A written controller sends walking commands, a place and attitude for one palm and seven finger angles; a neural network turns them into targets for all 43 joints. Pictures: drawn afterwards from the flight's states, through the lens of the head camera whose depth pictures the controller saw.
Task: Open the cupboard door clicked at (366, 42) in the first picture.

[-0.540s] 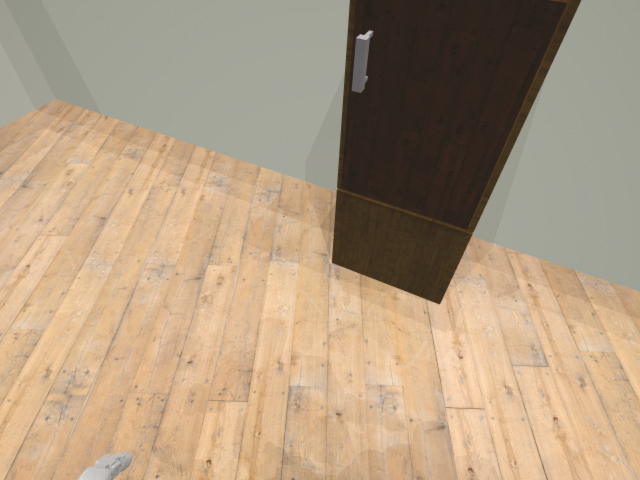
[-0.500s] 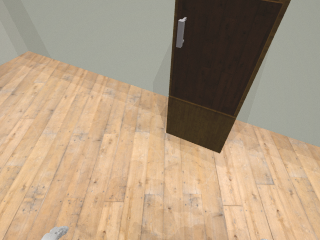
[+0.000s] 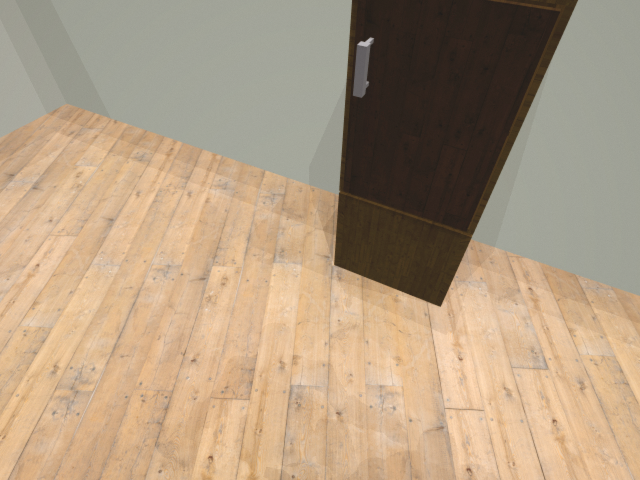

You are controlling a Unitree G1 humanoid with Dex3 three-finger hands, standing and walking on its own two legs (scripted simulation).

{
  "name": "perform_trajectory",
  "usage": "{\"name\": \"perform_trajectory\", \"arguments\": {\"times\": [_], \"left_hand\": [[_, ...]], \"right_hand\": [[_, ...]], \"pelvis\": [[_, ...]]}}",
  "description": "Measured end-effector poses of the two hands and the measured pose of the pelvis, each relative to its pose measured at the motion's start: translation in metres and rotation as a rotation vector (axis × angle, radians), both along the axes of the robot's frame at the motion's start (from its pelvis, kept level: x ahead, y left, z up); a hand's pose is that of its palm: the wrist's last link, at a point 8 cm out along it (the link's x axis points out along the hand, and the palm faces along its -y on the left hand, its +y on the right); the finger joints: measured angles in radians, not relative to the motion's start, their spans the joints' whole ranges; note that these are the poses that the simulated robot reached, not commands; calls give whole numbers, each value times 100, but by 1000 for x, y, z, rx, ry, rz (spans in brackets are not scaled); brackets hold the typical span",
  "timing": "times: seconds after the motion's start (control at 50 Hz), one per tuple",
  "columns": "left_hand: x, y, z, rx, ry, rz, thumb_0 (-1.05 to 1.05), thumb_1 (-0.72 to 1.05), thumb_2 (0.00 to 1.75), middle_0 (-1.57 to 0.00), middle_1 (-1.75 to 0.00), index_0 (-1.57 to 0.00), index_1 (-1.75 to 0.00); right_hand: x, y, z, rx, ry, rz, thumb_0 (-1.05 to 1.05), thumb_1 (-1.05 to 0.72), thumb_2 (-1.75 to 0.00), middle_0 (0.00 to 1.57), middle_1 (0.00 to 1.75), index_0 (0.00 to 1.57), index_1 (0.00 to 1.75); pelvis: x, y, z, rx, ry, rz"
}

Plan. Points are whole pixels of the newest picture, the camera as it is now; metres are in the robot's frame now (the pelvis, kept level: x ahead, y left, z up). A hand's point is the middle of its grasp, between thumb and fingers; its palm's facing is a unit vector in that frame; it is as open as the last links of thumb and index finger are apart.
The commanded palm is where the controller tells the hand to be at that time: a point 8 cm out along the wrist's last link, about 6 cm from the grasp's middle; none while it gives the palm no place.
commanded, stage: stand and wait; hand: left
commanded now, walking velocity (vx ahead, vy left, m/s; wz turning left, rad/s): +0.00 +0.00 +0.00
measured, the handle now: (364, 67) +0.99 -0.05 +0.08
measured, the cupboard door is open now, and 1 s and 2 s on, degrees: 0 0 0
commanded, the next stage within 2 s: look at it before walking up in 0.38 s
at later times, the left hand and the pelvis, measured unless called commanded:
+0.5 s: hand out of the picture +0.07 +0.23 -0.15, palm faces -0.04 -0.94 -0.33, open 7.4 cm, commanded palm none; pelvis -0.01 -0.01 +0.00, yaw +0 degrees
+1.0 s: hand out of the picture +0.08 +0.23 -0.15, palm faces -0.03 -0.94 -0.34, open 7.4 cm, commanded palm none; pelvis +0.00 -0.02 +0.00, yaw +0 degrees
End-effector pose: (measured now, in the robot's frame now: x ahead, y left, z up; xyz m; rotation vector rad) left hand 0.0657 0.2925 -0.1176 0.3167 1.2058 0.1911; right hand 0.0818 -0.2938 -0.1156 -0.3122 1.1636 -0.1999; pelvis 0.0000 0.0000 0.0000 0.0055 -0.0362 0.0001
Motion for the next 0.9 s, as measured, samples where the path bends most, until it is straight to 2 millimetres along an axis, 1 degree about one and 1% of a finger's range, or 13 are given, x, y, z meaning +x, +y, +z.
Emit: {"name": "perform_trajectory", "arguments": {"times": [0.08, 0.16, 0.32, 0.56, 0.9], "left_hand": [[-7, -1, 1, 6, 15, 3, 0, 91, 90, -20, -30, -20, -30], [-11, -3, 2, 8, 19, 1, 0, 91, 90, -20, -30, -20, -30], [-7, -11, 3, 2, 8, -11, 0, 91, 90, -20, -30, -20, -30], [3, -20, 3, -10, -14, -23, 0, 91, 90, -20, -30, -20, -30], [4, -18, 4, -2, -2, -15, 0, 91, 90, -20, -30, -20, -30]], "right_hand": [[-13, -4, -3, 2, 30, -12, 1, -91, -89, 20, 30, 20, 30], [-23, -7, -4, 5, 47, -20, 1, -91, -89, 20, 30, 20, 30], [-32, -10, -5, 13, 57, -31, 1, -91, -89, 20, 30, 20, 30], [-30, -15, -4, 10, 51, -32, 1, -91, -89, 20, 30, 20, 30], [-19, -16, -2, 8, 46, -24, 1, -91, -89, 20, 30, 20, 30]], "pelvis": [[-3, -2, 1, 0, -1, 0], [-6, -5, 1, 1, -2, -1], [-10, -9, 2, 2, 1, -5], [-9, -14, 3, 1, 5, -7], [-4, -15, 4, 0, 7, -6]]}}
